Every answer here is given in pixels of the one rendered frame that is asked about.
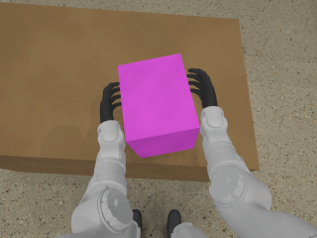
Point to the left robot hand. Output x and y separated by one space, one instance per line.
106 106

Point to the right robot forearm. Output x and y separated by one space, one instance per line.
218 148

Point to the left robot upper arm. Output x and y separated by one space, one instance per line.
106 214

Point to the pedestal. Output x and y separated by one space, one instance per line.
55 62

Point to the robot right foot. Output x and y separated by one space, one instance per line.
173 219

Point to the robot left foot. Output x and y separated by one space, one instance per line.
137 216

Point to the robot foot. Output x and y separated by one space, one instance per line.
173 219
137 216

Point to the left robot forearm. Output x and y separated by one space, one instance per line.
110 165

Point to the carton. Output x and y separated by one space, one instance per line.
158 110

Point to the right robot upper arm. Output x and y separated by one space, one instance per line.
244 203

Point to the right robot hand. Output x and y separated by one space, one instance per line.
206 91

